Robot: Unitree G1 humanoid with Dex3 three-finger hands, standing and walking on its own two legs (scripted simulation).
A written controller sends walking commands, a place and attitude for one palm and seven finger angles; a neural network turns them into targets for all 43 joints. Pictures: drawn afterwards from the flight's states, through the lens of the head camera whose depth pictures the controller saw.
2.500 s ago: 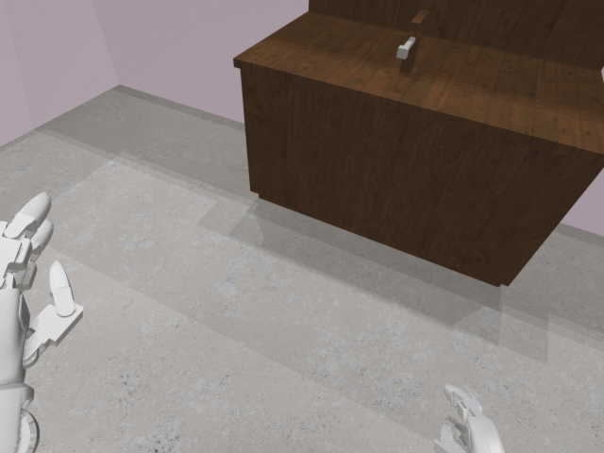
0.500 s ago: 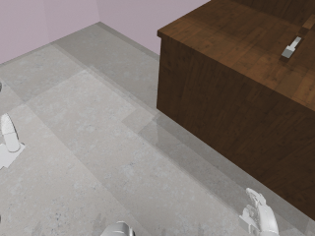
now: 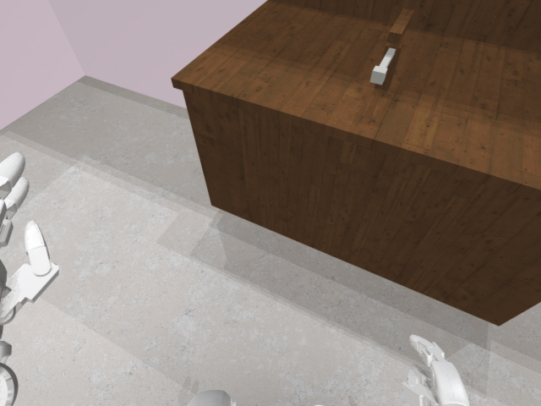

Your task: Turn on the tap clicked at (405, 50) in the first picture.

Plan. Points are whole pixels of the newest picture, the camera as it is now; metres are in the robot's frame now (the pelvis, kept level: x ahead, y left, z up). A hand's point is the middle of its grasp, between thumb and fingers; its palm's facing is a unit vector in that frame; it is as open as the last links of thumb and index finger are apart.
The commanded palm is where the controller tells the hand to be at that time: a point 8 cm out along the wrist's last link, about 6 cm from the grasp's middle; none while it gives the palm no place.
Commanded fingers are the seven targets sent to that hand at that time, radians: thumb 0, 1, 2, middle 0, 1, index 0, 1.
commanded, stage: turn to face it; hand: left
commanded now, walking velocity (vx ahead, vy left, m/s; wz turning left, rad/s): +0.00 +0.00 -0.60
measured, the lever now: (378, 75) +0.78 -0.20 +0.06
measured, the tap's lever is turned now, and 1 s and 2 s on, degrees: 0 0 0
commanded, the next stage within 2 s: take the last steps up to it in 1.12 s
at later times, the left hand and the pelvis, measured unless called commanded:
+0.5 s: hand (157, 264) +0.23 +0.13 +0.17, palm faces +0.10 -0.87 -0.47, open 7.4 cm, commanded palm +0.18 +0.20 +0.18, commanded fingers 0.00 0.90 0.90 -0.20 -0.30 -0.20 -0.30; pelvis -0.06 -0.01 -0.01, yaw -19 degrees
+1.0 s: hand (214, 314) +0.18 +0.07 +0.18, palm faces -0.13 -0.90 -0.41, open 7.4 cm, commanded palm +0.16 +0.13 +0.18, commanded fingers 0.00 0.90 0.90 -0.20 -0.30 -0.20 -0.30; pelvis -0.13 -0.01 +0.00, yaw -35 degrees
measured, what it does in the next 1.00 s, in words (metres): walks backwards, turning right: left foot, then right foot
